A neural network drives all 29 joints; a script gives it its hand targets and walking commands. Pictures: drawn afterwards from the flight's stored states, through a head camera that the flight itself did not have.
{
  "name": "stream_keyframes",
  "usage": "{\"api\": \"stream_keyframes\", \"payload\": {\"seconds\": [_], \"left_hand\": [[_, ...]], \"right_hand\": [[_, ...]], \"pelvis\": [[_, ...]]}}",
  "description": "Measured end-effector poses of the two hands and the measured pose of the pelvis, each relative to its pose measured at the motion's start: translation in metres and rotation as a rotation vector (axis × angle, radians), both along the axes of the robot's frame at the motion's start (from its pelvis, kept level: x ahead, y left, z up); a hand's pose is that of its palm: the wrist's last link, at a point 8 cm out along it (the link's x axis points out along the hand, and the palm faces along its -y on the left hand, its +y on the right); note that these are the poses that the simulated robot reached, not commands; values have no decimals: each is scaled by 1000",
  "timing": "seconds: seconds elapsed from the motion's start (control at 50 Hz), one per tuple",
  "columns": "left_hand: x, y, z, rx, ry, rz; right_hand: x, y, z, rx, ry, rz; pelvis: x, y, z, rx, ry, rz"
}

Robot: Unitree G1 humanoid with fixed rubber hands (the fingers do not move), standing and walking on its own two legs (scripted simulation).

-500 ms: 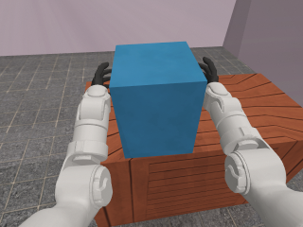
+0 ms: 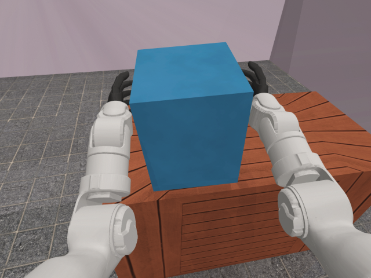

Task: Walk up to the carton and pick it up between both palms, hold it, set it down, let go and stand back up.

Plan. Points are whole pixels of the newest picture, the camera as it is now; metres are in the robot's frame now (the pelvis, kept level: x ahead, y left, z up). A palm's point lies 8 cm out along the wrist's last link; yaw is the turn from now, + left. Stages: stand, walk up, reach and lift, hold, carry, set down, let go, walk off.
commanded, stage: hold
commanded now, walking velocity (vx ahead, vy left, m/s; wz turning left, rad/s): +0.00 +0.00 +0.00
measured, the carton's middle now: (189, 118) +0.41 +0.00 +0.18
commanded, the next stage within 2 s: none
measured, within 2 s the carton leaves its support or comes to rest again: neither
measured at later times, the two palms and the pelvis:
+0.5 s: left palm (119, 104) +0.38 +0.14 +0.24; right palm (263, 95) +0.38 -0.15 +0.25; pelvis +0.00 +0.00 +0.00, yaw +0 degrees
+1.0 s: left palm (118, 103) +0.38 +0.14 +0.24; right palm (263, 94) +0.38 -0.15 +0.25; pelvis +0.00 +0.00 +0.00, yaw +0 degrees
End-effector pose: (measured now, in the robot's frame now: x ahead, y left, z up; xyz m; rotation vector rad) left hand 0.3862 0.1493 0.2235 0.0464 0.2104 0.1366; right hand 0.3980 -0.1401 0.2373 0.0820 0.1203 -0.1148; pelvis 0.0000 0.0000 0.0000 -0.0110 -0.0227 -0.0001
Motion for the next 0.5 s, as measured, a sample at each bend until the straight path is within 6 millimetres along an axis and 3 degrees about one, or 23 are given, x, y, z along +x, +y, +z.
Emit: {"api": "stream_keyframes", "payload": {"seconds": [0.12,0.32,0.5], "left_hand": [[-5,0,12,-4,-26,2],[-9,0,7,-7,14,-6],[-9,-6,15,-5,-9,-17]], "right_hand": [[-5,0,11,7,-24,0],[-10,-1,8,-2,17,-5],[-14,-6,16,5,-5,-17]], "pelvis": [[0,0,0,0,-2,0],[-2,1,0,-1,-8,0],[-2,1,0,-1,-9,0]]}}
